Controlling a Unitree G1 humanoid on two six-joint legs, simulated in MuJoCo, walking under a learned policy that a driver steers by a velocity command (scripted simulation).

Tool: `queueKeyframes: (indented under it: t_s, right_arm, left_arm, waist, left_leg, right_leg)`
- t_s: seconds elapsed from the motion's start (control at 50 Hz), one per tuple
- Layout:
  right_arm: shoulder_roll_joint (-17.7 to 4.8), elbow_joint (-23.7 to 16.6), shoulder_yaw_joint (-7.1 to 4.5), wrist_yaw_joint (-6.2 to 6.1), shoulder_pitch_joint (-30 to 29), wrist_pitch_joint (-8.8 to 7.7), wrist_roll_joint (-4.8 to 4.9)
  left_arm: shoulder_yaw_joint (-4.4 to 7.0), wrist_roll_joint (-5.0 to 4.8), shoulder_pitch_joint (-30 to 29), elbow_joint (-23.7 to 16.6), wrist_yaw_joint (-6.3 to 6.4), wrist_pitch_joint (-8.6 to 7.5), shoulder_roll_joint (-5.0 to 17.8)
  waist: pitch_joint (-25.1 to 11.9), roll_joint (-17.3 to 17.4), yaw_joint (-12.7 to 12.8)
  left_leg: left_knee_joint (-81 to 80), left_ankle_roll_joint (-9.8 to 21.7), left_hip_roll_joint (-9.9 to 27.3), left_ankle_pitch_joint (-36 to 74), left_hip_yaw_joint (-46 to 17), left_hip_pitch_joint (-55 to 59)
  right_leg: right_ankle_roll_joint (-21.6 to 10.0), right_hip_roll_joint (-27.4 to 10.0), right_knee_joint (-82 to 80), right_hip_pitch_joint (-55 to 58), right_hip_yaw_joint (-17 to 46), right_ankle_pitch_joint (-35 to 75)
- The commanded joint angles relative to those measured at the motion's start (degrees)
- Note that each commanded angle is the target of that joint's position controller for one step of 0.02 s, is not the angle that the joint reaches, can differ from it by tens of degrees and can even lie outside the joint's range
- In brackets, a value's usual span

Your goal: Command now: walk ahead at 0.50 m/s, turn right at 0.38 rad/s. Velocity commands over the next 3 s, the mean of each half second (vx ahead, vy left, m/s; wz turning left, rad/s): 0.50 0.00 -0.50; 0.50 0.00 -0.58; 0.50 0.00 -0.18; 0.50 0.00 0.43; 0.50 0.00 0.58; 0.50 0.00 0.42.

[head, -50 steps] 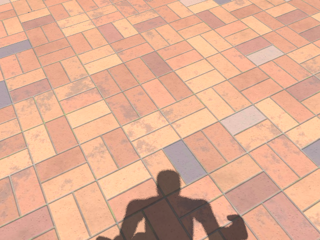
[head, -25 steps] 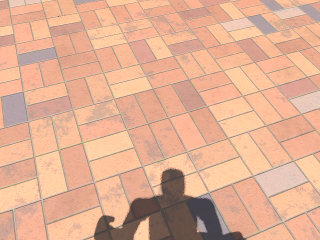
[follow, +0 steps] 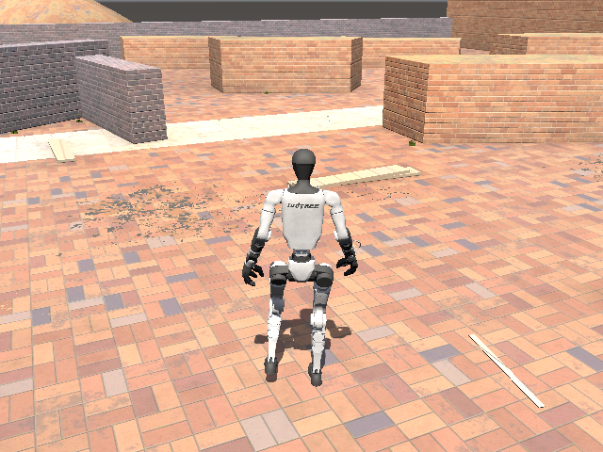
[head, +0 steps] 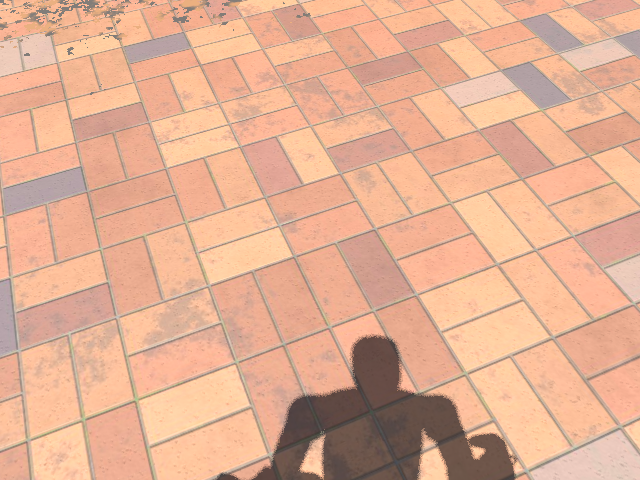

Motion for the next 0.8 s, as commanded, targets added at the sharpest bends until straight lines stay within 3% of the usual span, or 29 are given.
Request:
queueKeyframes:
  t_s: [0.02, 0.1, 0.16, 0.22, 0.24, 0.26, 0.28, 0.3, 0.32, 0.34, 0.36, 0.38, 0.42, 0.52, 0.6, 0.68, 0.72, 0.74, 0.76, 0.78, 0.8]
  right_arm:
    - [-3.5, -4.1, -0.87, -0.51, -0.9, -0.15, -0.29]
    - [-2.2, -5.8, -0.29, 0.18, -9.0, -0.89, 0.29]
    - [-3.3, -7.0, -0.62, 0.84, -12.7, -1.57, 0.96]
    - [-5.5, -6.7, -1.51, 1.16, -10.7, -2.33, 1.24]
    - [-6.1, -5.6, -2.01, 1.02, -7.0, -2.55, 1.17]
    - [-7.9, -4.5, -2.86, 0.61, -1.3, -2.8, 0.58]
    - [-11.4, -3.6, -3.76, 0.1, 7.6, -2.7, -0.08]
    - [-15.5, -1.6, -4.75, 0.48, 10.7, -1.6, -0.18]
    - [-9.9, -2.4, -3.66, 0.73, 9.1, -1.42, 0.45]
    - [-6.8, -2.7, -2.75, 0.56, 6.7, -1.33, 0.59]
    - [-5.6, -2.8, -2.14, 0.63, 3.7, -1.21, 0.11]
    - [-4.1, -2.3, -1.71, 0.64, 1.8, -1.08, -0.07]
    - [-3.3, -1.5, -1.58, 0.46, 0.6, -1.38, -0.27]
    - [-6.4, 0.8, -2.75, 0.16, 1.6, -1.67, -0.01]
    - [-8.2, 2.2, -3.08, -0.22, 2.7, -0.94, 0.4]
    - [-10.2, 4.0, -3.7, -0.26, 5.4, 0.2, 1.51]
    - [-11.7, 4.2, -4.19, -0.47, 5.2, 0.92, 2.01]
    - [-12.7, 4.1, -4.5, -0.68, 5.1, 1.32, 2.28]
    - [-12.9, 3.9, -4.52, -0.88, 4.4, 1.76, 2.52]
    - [-11.4, 3.6, -3.83, -1.14, 4.9, 1.69, 2.02]
    - [-3.7, 0.8, -1.28, -0.5, 9.8, 0.85, -1.13]
  left_arm:
    - [2.59, -0.46, -2.6, -4.4, 1.15, -1.02, 9.8]
    - [3.12, -1.17, 1.1, -3.4, 2.05, -0.2, 10.8]
    - [3.26, -1.6, 3.9, -2.8, 2.35, 0.62, 10.7]
    - [3.51, -1.28, 3.4, -3.2, 2.64, 1.28, 10.7]
    - [3.27, -1.17, 2.9, -3.5, 2.63, 1.46, 9.7]
    - [2.51, -0.81, 2.7, -4.0, 2.48, 1.39, 7.4]
    - [1.13, 0.33, 3.5, -5.3, 2.29, 1.18, 3.4]
    - [0.28, -1.48, 10.9, -7.4, 2.14, 0.38, 1.1]
    - [1.58, -2.35, 8.8, -6.1, 2.42, 0.41, 7.5]
    - [2.47, -1.97, 2.9, -6.9, 2.42, 0.73, 10.3]
    - [2.52, -1.48, 0.7, -7.2, 2.48, 1.11, 9.4]
    - [2.65, -0.98, -0.5, -7.9, 2.26, 1.29, 8.7]
    - [2.55, -1.55, -0.2, -8.4, 1.6, 1.95, 6.5]
    - [1.82, -1.1, -4.8, -11.3, 0.91, 2.6, 4.0]
    - [1.14, -1.05, -11.4, -13.2, -0.52, 1.98, 2.9]
    - [1.18, -1.24, -16.5, -15.9, -1.71, 2.05, 3.4]
    - [1.97, -0.96, -15.5, -16.6, -1.99, 2.3, 5.0]
    - [2.76, -0.78, -12.4, -16.2, -1.9, 2.55, 6.4]
    - [4.13, -0.86, -5.1, -14.4, -1.63, 2.78, 8.6]
    - [6.08, -1.04, 5.0, -11.6, -0.69, 3.25, 12.1]
    - [7.27, -1.6, 7.1, -11.1, 0.4, 3.37, 18.9]
  waist:
    - [-1.6, -5.8, -1.8]
    - [-0.8, -6.1, 1.2]
    - [-0.8, -6.3, 2.2]
    - [-1.6, -8.0, 0.0]
    - [-2.8, -8.2, -2.2]
    - [-6.9, -7.2, -5.0]
    - [-15.2, 0.8, -8.1]
    - [-20.1, 19.7, -4.3]
    - [-15.0, 11.7, -6.0]
    - [-8.5, 6.4, -7.1]
    - [-5.3, 3.0, -5.8]
    - [-2.7, 3.6, -4.8]
    - [-1.4, 6.0, -3.3]
    - [-0.3, 2.5, -3.5]
    - [1.2, 1.6, -5.7]
    - [2.9, 1.6, -6.6]
    - [1.2, 2.9, -4.7]
    - [-1.2, 3.9, -2.6]
    - [-5.1, 3.3, 1.9]
    - [-10.2, 1.0, 6.7]
    - [-14.9, -15.1, 2.3]
  left_leg:
    - [-9.0, -2.0, 0.9, 7.7, -0.6, -2.6]
    - [-23.1, -3.2, -2.1, 19.8, -0.4, 2.4]
    - [-27.9, -2.9, -3.3, 20.0, -1.5, 4.5]
    - [-31.0, -1.1, -3.5, 14.5, -1.8, 9.4]
    - [-33.1, 0.2, -3.4, 13.6, -1.0, 14.7]
    - [-33.4, 2.3, -0.9, 12.3, -2.4, 24.5]
    - [-32.7, 5.8, 9.8, 8.8, -12.6, 38.8]
    - [-38.2, 14.8, 21.1, -3.9, -38.4, 52.6]
    - [-41.2, 13.7, 19.9, -15.7, -40.2, 48.7]
    - [-41.7, 11.3, 17.2, -12.7, -30.7, 42.4]
    - [-42.7, 10.2, 14.5, -4.6, -23.5, 36.2]
    - [-43.9, 10.1, 12.7, 1.2, -18.6, 32.1]
    - [-46.5, 9.6, 10.2, 7.4, -11.1, 27.3]
    - [-49.2, 11.4, 11.1, 18.7, -1.4, 27.7]
    - [-49.2, 9.7, 9.9, 21.3, 6.3, 28.6]
    - [-47.0, 8.1, 11.8, 25.6, 9.8, 34.1]
    - [-41.3, 7.0, 12.1, 41.4, 12.0, 36.5]
    - [-35.5, 6.4, 11.9, 51.2, 13.1, 37.0]
    - [-25.4, 5.2, 10.6, 56.0, 14.7, 34.9]
    - [-11.1, 3.1, 8.5, 48.9, 15.5, 25.2]
    - [10.5, -0.4, 0.7, -0.7, 14.6, 0.1]
  right_leg:
    - [-10.6, -13.7, -11.5, 0.8, 14.6, 6.1]
    - [-8.0, -11.5, -9.9, -0.9, 12.4, 3.9]
    - [-7.4, -12.7, -6.6, 1.9, 15.9, 1.1]
    - [-5.7, -13.9, -1.4, 4.6, 20.4, 0.2]
    - [-4.6, -12.5, 1.8, 3.9, 20.3, 0.9]
    - [-2.8, -9.4, 9.2, 1.1, 18.4, 1.6]
    - [-0.4, -5.2, 26.3, -6.2, 12.5, -8.4]
    - [2.3, 0.6, 43.2, -25.6, 6.1, -27.2]
    - [2.9, -4.1, 50.1, -31.8, 8.2, -23.9]
    - [3.0, -5.8, 51.4, -32.7, 7.3, -18.6]
    - [3.5, -7.7, 50.5, -30.5, 6.2, -14.4]
    - [3.9, -9.0, 48.1, -29.5, 6.2, -11.7]
    - [4.3, -10.7, 45.7, -25.9, 5.1, -9.0]
    - [5.8, -11.6, 35.9, -28.5, 4.0, -0.6]
    - [4.8, -10.5, 23.4, -25.1, 0.4, 9.2]
    - [2.4, -9.2, 16.8, -24.0, -2.5, 6.3]
    - [0.2, -6.4, 15.4, -19.3, -5.3, 0.6]
    - [-1.2, -4.2, 15.2, -14.3, -7.0, -2.3]
    - [-3.1, -1.6, 12.5, -4.3, -8.2, -1.1]
    - [-5.4, -1.4, 10.4, 12.3, -5.1, 1.5]
    - [-13.6, -16.8, 9.8, 33.5, 21.3, 1.1]
Next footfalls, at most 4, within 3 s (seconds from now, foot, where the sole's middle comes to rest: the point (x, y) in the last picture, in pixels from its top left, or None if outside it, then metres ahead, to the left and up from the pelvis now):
0.26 left None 0.33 0.14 -0.78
0.78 right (457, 466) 0.51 -0.20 -0.78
1.28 left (436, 318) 0.86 -0.19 -0.78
1.76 right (575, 296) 0.93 -0.53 -0.78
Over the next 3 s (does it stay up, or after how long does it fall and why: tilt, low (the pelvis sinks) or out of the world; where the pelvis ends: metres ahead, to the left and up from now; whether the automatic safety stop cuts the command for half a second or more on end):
stays up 1.51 -0.51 0.00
